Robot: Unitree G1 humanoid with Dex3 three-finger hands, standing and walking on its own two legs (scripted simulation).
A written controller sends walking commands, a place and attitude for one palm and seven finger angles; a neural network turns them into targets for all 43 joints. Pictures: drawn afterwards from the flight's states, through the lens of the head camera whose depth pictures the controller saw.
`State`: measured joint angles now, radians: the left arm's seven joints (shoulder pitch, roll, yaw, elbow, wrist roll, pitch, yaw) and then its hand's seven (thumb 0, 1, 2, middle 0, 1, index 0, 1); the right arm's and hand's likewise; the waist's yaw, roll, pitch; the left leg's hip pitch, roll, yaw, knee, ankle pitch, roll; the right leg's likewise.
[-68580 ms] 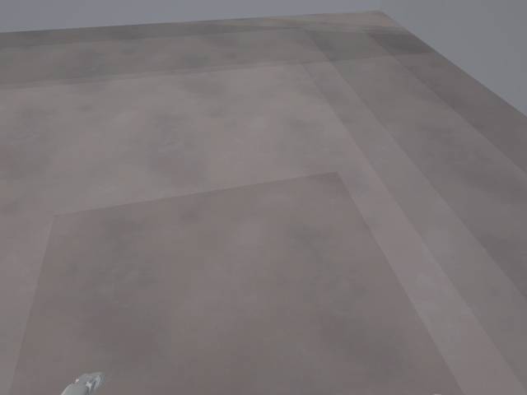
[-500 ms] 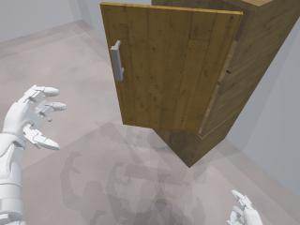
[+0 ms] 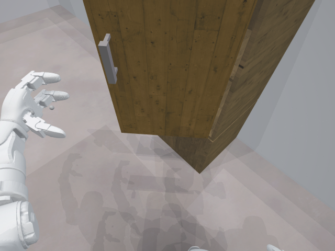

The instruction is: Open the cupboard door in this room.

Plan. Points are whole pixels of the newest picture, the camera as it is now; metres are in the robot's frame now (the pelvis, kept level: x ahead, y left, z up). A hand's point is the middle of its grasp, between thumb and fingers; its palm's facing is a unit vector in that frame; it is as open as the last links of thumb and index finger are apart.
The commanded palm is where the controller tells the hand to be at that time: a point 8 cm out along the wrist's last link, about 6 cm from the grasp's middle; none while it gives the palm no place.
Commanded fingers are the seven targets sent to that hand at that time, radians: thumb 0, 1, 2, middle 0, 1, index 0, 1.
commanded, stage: move the hooked fingers beside the handle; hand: left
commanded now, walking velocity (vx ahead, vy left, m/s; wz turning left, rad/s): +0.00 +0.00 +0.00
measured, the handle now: (110, 59) +0.59 +0.16 +0.11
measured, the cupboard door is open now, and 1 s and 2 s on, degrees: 43 43 43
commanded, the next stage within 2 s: slide the fingers in behind the handle in 1.90 s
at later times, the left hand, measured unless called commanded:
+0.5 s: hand (70, 82) +0.49 +0.24 +0.11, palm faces -0.05 -1.00 +0.00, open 14.0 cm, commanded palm +0.47 +0.29 +0.11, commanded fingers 0.00 -0.50 0.30 -0.30 -1.20 -0.30 -1.20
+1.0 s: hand (85, 67) +0.56 +0.22 +0.11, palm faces -0.04 -1.00 +0.00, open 14.0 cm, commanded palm +0.53 +0.27 +0.10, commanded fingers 0.00 -0.50 0.30 -0.30 -1.20 -0.30 -1.20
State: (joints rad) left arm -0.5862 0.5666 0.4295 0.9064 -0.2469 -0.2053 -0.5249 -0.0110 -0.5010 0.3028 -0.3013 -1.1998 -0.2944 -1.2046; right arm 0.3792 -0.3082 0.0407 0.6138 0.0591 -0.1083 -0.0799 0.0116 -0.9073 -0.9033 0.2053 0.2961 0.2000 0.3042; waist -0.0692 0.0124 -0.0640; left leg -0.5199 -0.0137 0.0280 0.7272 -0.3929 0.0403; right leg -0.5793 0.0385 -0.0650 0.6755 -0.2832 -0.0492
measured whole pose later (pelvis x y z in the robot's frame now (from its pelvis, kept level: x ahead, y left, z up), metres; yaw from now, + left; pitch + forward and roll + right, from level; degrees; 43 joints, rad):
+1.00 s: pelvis +0.01 +0.02 -0.01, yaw -2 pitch +21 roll -3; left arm -1.07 0.71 0.46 1.31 -0.07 -0.27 -0.37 -0.01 -0.50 0.30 -0.30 -1.20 -0.29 -1.20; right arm 0.49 -0.30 0.05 0.61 0.00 0.05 -0.03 0.00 -0.91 -0.90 0.21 0.30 0.20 0.30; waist -0.22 0.03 -0.08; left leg -0.75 0.00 0.04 0.83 -0.45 0.06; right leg -0.79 0.05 -0.06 0.73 -0.30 -0.03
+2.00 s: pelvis +0.01 +0.02 -0.02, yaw -1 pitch +20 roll -3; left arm -1.07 0.69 0.41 1.29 -0.09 -0.28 -0.38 -0.01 -0.50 0.30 -0.30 -1.20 -0.29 -1.20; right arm 0.47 -0.30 0.05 0.62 0.00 0.05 -0.03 0.00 -0.91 -0.90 0.21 0.30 0.20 0.30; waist -0.21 0.03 -0.08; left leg -0.77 0.00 0.02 0.86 -0.45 0.06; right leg -0.80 0.05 -0.07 0.74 -0.30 -0.03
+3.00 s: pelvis +0.00 +0.01 -0.02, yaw -1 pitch +19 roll -2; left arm -1.07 0.53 0.36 1.27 -0.08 -0.31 -0.22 -0.01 -0.50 0.30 -0.30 -1.20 -0.30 -1.20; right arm 0.45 -0.29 0.04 0.63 -0.01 0.02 0.00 0.00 -0.91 -0.90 0.20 0.30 0.20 0.30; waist -0.20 0.03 -0.08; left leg -0.74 0.00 0.03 0.85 -0.44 0.05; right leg -0.79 0.05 -0.07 0.77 -0.31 -0.04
